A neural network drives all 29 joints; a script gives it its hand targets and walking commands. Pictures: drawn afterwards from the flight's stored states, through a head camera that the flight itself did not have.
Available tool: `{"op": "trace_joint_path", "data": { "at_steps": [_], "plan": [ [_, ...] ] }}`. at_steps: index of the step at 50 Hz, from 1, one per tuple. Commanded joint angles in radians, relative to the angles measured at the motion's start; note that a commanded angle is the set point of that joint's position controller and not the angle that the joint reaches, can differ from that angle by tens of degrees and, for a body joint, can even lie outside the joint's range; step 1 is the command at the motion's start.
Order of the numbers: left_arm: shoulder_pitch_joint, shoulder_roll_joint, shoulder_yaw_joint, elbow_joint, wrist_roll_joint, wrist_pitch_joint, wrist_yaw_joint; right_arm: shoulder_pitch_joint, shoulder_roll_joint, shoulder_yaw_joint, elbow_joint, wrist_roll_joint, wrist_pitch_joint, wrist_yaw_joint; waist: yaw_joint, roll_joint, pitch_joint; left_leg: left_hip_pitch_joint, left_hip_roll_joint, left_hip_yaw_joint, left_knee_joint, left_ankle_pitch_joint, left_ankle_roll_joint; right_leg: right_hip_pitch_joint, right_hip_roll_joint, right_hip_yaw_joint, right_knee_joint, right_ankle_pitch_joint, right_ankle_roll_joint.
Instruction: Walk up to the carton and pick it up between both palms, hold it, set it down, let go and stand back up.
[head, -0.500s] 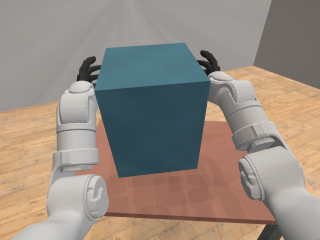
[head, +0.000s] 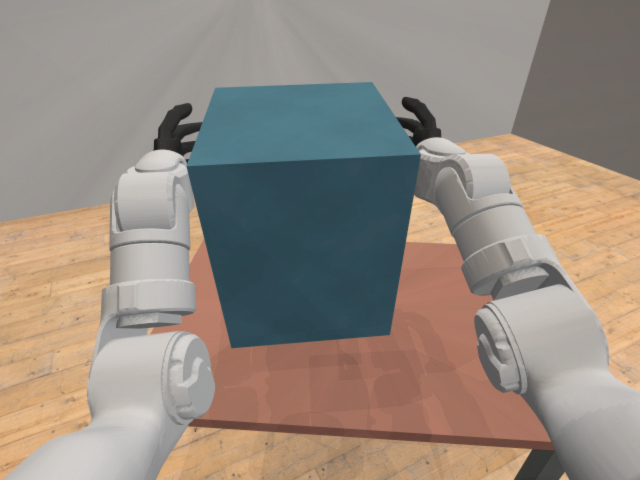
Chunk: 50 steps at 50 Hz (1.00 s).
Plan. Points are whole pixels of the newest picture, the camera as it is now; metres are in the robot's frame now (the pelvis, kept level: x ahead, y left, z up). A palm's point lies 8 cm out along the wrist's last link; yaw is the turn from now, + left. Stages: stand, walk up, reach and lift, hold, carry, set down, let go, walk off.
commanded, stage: hold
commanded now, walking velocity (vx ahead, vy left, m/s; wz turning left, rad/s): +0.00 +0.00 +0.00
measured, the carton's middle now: (303, 212) +0.37 +0.00 +0.24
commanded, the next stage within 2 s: none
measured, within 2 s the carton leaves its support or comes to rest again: neither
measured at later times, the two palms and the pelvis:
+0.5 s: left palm (175, 175) +0.37 +0.15 +0.29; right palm (422, 164) +0.37 -0.14 +0.30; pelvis +0.01 +0.00 +0.00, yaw +0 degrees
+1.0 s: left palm (170, 168) +0.37 +0.15 +0.30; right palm (422, 153) +0.37 -0.14 +0.31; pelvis +0.00 +0.00 +0.00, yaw +0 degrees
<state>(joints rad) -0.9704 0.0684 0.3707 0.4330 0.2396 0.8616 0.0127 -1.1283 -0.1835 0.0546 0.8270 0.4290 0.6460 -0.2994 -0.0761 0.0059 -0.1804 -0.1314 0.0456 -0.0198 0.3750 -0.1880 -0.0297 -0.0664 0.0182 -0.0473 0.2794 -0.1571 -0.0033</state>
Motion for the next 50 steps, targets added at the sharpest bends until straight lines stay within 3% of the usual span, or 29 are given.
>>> {"op": "trace_joint_path", "data": {
  "at_steps": [1,3,4,8,13,15,16,17,18,20,23,25,26,27,28,29,30,31,33,35,37,38,40,42,44,45,47,48,50],
  "plan": [
    [-0.74,-0.583,-0.361,-0.069,-0.174,-0.07,-0.133,-0.776,0.661,0.129,-0.314,0.125,-0.04,0.135,-0.014,0.031,-0.241,0.06,-0.08,0.005,-0.044,0.134,-0.016,0.052,0.063,0.028,-0.02,0.099,0.053],
    [-0.753,-0.579,-0.356,-0.044,-0.184,-0.075,-0.136,-0.771,0.665,0.133,-0.286,0.115,-0.035,0.134,-0.01,0.014,-0.225,0.036,-0.08,-0.004,-0.05,0.14,-0.01,0.072,0.06,0.035,-0.027,0.108,0.05],
    [-0.735,-0.593,-0.356,-0.055,-0.188,-0.08,-0.137,-0.791,0.688,0.152,-0.316,0.126,-0.042,0.133,0.012,0.01,-0.268,0.058,-0.083,-0.003,-0.037,0.179,-0.01,0.092,0.067,0.043,-0.021,0.146,0.043],
    [-0.731,-0.587,-0.393,-0.151,-0.202,-0.082,-0.124,-0.727,0.665,0.151,-0.3,0.159,-0.04,0.132,-0.013,0.064,-0.308,0.115,-0.089,0.005,-0.011,0.277,-0.048,0.078,0.077,0.036,-0.009,0.202,0.047],
    [-0.672,-0.593,-0.382,-0.139,-0.182,-0.062,-0.13,-0.717,0.636,0.171,-0.354,0.161,-0.045,0.128,-0.023,0.047,-0.28,0.127,-0.083,-0.007,-0.003,0.302,-0.036,0.098,0.082,0.025,-0.017,0.238,0.042],
    [-0.699,-0.583,-0.375,-0.138,-0.174,-0.064,-0.135,-0.723,0.672,0.153,-0.325,0.147,-0.031,0.13,-0.019,0.041,-0.231,0.091,-0.088,0.008,-0.021,0.235,-0.039,0.058,0.067,0.027,-0.019,0.178,0.054],
    [-0.72,-0.578,-0.38,-0.164,-0.186,-0.072,-0.137,-0.739,0.689,0.185,-0.361,0.16,-0.036,0.13,-0.014,0.024,-0.272,0.102,-0.083,-0.008,-0.016,0.256,-0.02,0.088,0.069,0.03,-0.015,0.227,0.053],
    [-0.733,-0.594,-0.417,-0.212,-0.202,-0.076,-0.133,-0.746,0.69,0.208,-0.386,0.172,-0.044,0.132,-0.011,0.047,-0.343,0.114,-0.082,-0.014,-0.001,0.302,-0.034,0.13,0.074,0.025,-0.003,0.259,0.049],
    [-0.698,-0.594,-0.41,-0.173,-0.198,-0.07,-0.131,-0.742,0.67,0.186,-0.385,0.173,-0.048,0.13,-0.009,0.052,-0.311,0.117,-0.087,-0.013,0.012,0.329,-0.044,0.114,0.076,0.036,-0.005,0.267,0.051],
    [-0.668,-0.597,-0.412,-0.206,-0.184,-0.065,-0.129,-0.725,0.685,0.209,-0.401,0.18,-0.042,0.12,-0.017,0.045,-0.323,0.147,-0.091,-0.003,0.012,0.35,-0.04,0.11,0.078,0.024,0.0,0.315,0.06],
    [-0.704,-0.56,-0.379,-0.182,-0.184,-0.059,-0.137,-0.729,0.688,0.199,-0.404,0.173,-0.03,0.115,-0.017,-0.006,-0.269,0.091,-0.097,-0.007,-0.009,0.266,-0.025,0.091,0.066,0.041,-0.013,0.241,0.064],
    [-0.696,-0.589,-0.4,-0.157,-0.175,-0.055,-0.143,-0.756,0.69,0.199,-0.42,0.144,-0.039,0.114,-0.006,0.019,-0.27,0.101,-0.095,0.009,-0.02,0.243,-0.029,0.088,0.066,0.035,-0.015,0.197,0.057],
    [-0.705,-0.593,-0.422,-0.186,-0.192,-0.054,-0.138,-0.763,0.671,0.193,-0.457,0.168,-0.044,0.119,-0.031,0.039,-0.306,0.116,-0.091,0.002,-0.005,0.267,-0.038,0.074,0.071,0.027,-0.009,0.215,0.056],
    [-0.705,-0.588,-0.412,-0.171,-0.199,-0.057,-0.138,-0.782,0.697,0.219,-0.453,0.178,-0.039,0.121,0.003,0.03,-0.317,0.114,-0.085,0.005,0.003,0.274,-0.034,0.09,0.074,0.027,-0.006,0.23,0.053],
    [-0.712,-0.579,-0.395,-0.13,-0.19,-0.054,-0.14,-0.762,0.678,0.18,-0.391,0.154,-0.03,0.121,-0.02,0.016,-0.272,0.094,-0.091,0.004,-0.011,0.235,-0.028,0.078,0.068,0.039,-0.012,0.199,0.054],
    [-0.692,-0.584,-0.387,-0.139,-0.182,-0.053,-0.137,-0.757,0.681,0.2,-0.415,0.161,-0.037,0.121,-0.009,0.029,-0.292,0.099,-0.095,0.001,-0.01,0.243,-0.014,0.096,0.062,0.039,-0.01,0.225,0.058],
    [-0.704,-0.6,-0.417,-0.196,-0.187,-0.058,-0.138,-0.735,0.691,0.187,-0.399,0.15,-0.035,0.119,-0.015,0.048,-0.314,0.113,-0.09,-0.001,-0.009,0.247,-0.032,0.085,0.075,0.032,-0.005,0.213,0.048],
    [-0.727,-0.584,-0.393,-0.146,-0.182,-0.057,-0.138,-0.735,0.676,0.173,-0.367,0.15,-0.028,0.122,-0.02,0.037,-0.289,0.095,-0.084,-0.003,-0.019,0.221,-0.028,0.085,0.072,0.031,-0.01,0.181,0.056],
    [-0.724,-0.573,-0.372,-0.123,-0.174,-0.062,-0.138,-0.73,0.664,0.15,-0.32,0.125,-0.027,0.133,-0.004,0.035,-0.253,0.083,-0.082,-0.006,-0.037,0.178,-0.02,0.063,0.07,0.032,-0.027,0.135,0.048],
    [-0.701,-0.597,-0.392,-0.158,-0.191,-0.062,-0.132,-0.748,0.67,0.164,-0.377,0.143,-0.043,0.136,-0.003,0.038,-0.33,0.124,-0.082,-0.006,-0.011,0.282,-0.028,0.105,0.075,0.025,-0.003,0.217,0.042],
    [-0.688,-0.582,-0.367,-0.104,-0.174,-0.057,-0.134,-0.77,0.665,0.158,-0.349,0.145,-0.039,0.134,-0.004,0.022,-0.283,0.099,-0.081,-0.001,-0.019,0.233,-0.023,0.088,0.075,0.026,-0.021,0.183,0.048],
    [-0.722,-0.593,-0.368,-0.149,-0.176,-0.065,-0.133,-0.77,0.678,0.176,-0.346,0.145,-0.042,0.136,0.012,0.029,-0.301,0.105,-0.082,0.007,-0.012,0.249,-0.024,0.107,0.076,0.029,-0.009,0.198,0.039],
    [-0.707,-0.574,-0.348,-0.083,-0.162,-0.06,-0.137,-0.751,0.659,0.14,-0.302,0.128,-0.033,0.136,-0.01,0.021,-0.233,0.073,-0.079,-0.004,-0.033,0.175,-0.019,0.065,0.068,0.029,-0.028,0.138,0.045],
    [-0.71,-0.58,-0.358,-0.081,-0.172,-0.067,-0.135,-0.742,0.641,0.123,-0.286,0.13,-0.042,0.139,-0.009,0.048,-0.245,0.075,-0.079,0.003,-0.035,0.182,-0.029,0.065,0.07,0.03,-0.016,0.136,0.048],
    [-0.713,-0.582,-0.345,-0.024,-0.16,-0.066,-0.144,-0.756,0.648,0.122,-0.266,0.104,-0.043,0.139,0.001,0.023,-0.199,0.059,-0.082,0.004,-0.052,0.135,-0.017,0.045,0.066,0.035,-0.033,0.089,0.039],
    [-0.735,-0.578,-0.358,-0.06,-0.175,-0.071,-0.141,-0.783,0.658,0.138,-0.297,0.119,-0.05,0.141,0.001,0.026,-0.25,0.069,-0.082,0.005,-0.042,0.169,-0.016,0.065,0.065,0.038,-0.026,0.129,0.043],
    [-0.737,-0.565,-0.332,-0.026,-0.173,-0.077,-0.144,-0.76,0.653,0.099,-0.228,0.106,-0.036,0.143,-0.017,0.016,-0.192,0.047,-0.085,-0.003,-0.05,0.147,-0.016,0.054,0.064,0.036,-0.039,0.111,0.044],
    [-0.777,-0.582,-0.367,-0.091,-0.198,-0.086,-0.139,-0.777,0.646,0.103,-0.243,0.111,-0.047,0.146,-0.022,0.046,-0.251,0.068,-0.08,-0.015,-0.037,0.166,-0.024,0.051,0.067,0.032,-0.02,0.127,0.038],
    [-0.728,-0.586,-0.372,-0.072,-0.189,-0.081,-0.127,-0.747,0.656,0.12,-0.249,0.13,-0.046,0.149,-0.009,0.052,-0.271,0.093,-0.083,-0.013,-0.025,0.202,-0.025,0.043,0.07,0.038,-0.019,0.142,0.036]
  ]
}}
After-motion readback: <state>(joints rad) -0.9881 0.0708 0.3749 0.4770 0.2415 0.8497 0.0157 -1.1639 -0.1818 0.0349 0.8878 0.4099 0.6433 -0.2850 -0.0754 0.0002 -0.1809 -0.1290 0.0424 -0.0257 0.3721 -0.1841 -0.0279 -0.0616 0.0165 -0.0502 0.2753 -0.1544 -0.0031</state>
